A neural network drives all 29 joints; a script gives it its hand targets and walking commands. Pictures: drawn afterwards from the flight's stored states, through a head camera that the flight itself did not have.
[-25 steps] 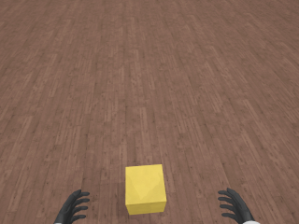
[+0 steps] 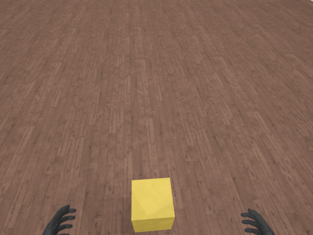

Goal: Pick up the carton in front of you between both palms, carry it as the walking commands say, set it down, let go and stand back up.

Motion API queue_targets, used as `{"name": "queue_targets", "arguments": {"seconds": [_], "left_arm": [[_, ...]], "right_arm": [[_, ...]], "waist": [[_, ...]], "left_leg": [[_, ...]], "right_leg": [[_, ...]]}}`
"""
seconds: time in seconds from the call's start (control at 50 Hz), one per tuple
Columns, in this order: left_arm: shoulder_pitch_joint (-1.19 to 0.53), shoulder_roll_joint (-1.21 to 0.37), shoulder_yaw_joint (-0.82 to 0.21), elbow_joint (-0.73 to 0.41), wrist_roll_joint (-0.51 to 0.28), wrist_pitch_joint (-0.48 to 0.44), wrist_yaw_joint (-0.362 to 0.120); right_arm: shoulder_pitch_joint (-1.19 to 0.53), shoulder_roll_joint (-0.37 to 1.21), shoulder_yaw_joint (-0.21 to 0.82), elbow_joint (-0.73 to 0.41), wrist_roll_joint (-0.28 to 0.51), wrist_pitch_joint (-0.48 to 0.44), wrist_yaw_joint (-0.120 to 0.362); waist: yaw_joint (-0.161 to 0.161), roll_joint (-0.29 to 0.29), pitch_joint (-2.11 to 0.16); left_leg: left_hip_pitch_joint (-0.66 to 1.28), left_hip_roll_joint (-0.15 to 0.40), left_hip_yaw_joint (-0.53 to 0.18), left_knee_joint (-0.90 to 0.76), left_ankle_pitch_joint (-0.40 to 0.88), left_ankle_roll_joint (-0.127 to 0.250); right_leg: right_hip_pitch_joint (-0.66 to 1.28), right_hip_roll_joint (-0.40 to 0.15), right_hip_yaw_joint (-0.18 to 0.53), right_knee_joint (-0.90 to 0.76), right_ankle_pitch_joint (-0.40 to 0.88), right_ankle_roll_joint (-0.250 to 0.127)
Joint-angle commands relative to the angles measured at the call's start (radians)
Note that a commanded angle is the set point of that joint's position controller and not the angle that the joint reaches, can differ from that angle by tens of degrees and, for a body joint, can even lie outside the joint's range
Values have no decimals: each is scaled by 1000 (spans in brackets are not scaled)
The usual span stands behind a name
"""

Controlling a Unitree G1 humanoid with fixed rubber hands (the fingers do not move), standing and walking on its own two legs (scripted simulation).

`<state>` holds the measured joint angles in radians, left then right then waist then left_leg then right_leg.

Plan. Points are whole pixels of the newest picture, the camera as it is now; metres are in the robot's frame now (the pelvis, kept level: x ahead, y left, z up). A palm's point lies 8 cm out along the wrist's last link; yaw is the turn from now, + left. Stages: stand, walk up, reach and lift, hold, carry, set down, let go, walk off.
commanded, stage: stand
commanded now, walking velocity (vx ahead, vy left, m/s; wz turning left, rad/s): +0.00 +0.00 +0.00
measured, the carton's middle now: (152, 205) +0.41 +0.02 -0.64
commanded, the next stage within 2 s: none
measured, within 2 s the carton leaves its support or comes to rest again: neither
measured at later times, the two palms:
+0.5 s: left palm out of the picture +0.15 +0.29 -0.09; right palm out of the picture +0.14 -0.29 -0.08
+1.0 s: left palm out of the picture +0.10 +0.30 -0.09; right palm out of the picture +0.10 -0.30 -0.08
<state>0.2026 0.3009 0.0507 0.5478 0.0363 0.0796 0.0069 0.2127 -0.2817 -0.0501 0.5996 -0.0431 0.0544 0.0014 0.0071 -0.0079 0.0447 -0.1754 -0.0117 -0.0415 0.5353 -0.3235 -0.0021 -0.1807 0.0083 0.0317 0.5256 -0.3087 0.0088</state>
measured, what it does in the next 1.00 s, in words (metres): stands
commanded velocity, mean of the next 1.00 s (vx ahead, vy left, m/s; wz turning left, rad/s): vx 0.00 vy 0.00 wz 0.00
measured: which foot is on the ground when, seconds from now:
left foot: down 0.00-1.00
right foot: down 0.00-1.00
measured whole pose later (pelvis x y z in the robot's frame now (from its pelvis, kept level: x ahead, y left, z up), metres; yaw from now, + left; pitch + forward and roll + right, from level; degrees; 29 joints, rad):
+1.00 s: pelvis +0.00 +0.00 +0.01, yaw +0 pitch -2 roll +0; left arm 0.16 0.36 0.02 0.92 0.03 -0.01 0.02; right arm 0.16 -0.36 -0.02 0.91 -0.03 -0.01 -0.02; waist 0.00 -0.01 0.02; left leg -0.12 -0.01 -0.04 0.40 -0.25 0.00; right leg -0.12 0.01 0.03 0.39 -0.23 0.01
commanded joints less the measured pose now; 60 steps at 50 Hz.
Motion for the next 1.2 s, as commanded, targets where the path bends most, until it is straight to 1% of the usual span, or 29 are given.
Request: {"name": "queue_targets", "arguments": {"seconds": [0.0, 0.06, 0.1, 0.34, 0.46, 0.68, 0.84, 1.18], "left_arm": [[-46, 131, 32, -12, 1, -60, 4], [-46, 146, 29, 26, 0, -69, 7], [-42, 155, 26, 52, 0, -73, 10], [-54, 183, 18, 154, -1, -84, 21], [-64, 189, 15, 189, -4, -88, 21], [-74, 206, 9, 249, -9, -94, 18], [-76, 216, 6, 293, -11, -97, 14], [-86, 235, -2, 370, -14, -99, 9]], "right_arm": [[-60, -147, -40, -25, 4, -42, -9], [-51, -171, -41, 10, 6, -47, -12], [-47, -184, -41, 30, 5, -49, -16], [-53, -211, -27, 106, 7, -59, -28], [-60, -216, -23, 134, 8, -62, -29], [-74, -228, -15, 190, 9, -68, -26], [-82, -238, -9, 234, 11, -71, -23], [-95, -257, 1, 311, 18, -74, -19]], "waist": [[-4, 16, -83], [-11, 24, -109], [-12, 28, -112], [-8, 16, -111], [-7, 10, -101], [-8, 7, -67], [-7, 9, -50], [-4, 9, -34]], "left_leg": [[-32, 61, -38, -83, 208, -1], [4, 72, -41, -69, 327, 1], [17, 79, -44, -69, 368, 2], [42, 89, -54, -89, 448, 9], [41, 92, -60, -106, 424, 11], [34, 96, -72, -154, 316, 16], [33, 101, -79, -184, 260, 17], [35, 110, -89, -224, 213, 20]], "right_leg": [[3, -54, 41, -77, 181, -6], [18, -60, 39, -63, 279, -6], [23, -63, 39, -61, 311, -7], [56, -81, 47, -74, 388, -15], [62, -86, 52, -92, 371, -19], [61, -95, 70, -143, 300, -23], [61, -100, 81, -176, 259, -24], [65, -107, 92, -217, 214, -26]]}}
